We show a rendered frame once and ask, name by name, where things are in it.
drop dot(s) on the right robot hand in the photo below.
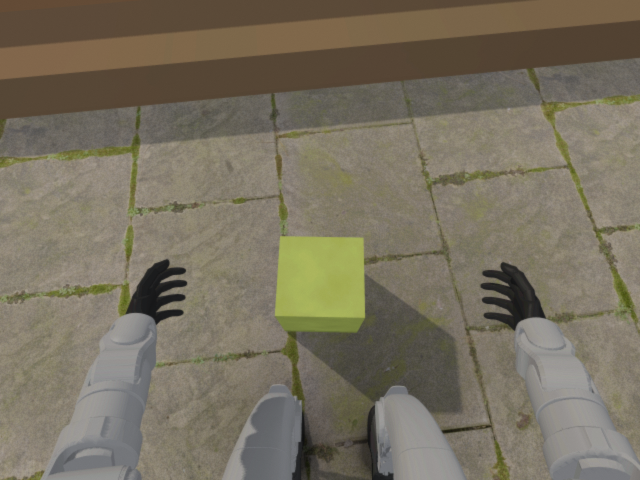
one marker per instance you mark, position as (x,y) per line
(524,303)

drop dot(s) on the left robot hand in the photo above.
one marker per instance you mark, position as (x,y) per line
(146,301)

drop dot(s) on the right robot thigh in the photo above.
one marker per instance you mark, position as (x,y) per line
(419,448)

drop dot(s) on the carton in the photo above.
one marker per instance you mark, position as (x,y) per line
(320,284)

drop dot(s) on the robot right forearm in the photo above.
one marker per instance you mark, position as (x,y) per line
(581,441)

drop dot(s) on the robot left forearm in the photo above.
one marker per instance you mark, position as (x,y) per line
(105,427)

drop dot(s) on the robot left shin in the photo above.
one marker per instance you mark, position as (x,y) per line
(279,388)

